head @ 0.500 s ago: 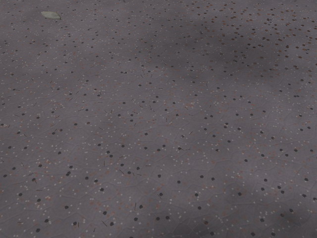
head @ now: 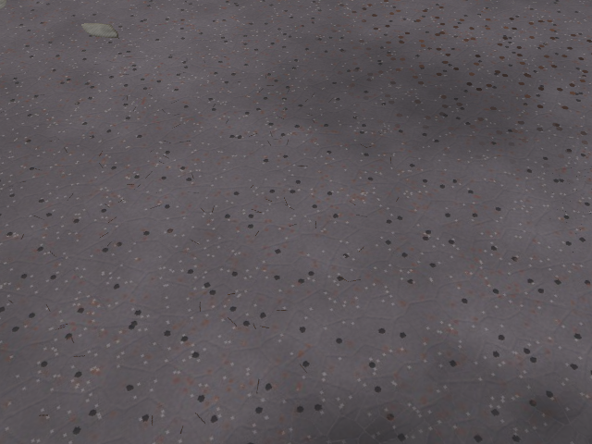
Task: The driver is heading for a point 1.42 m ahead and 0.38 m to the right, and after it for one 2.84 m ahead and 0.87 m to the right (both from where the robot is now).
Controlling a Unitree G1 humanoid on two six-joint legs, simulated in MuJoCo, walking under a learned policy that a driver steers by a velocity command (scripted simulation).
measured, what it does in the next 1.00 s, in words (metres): walks ahead: left foot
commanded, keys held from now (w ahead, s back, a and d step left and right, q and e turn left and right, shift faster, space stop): no key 0.10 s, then w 0.90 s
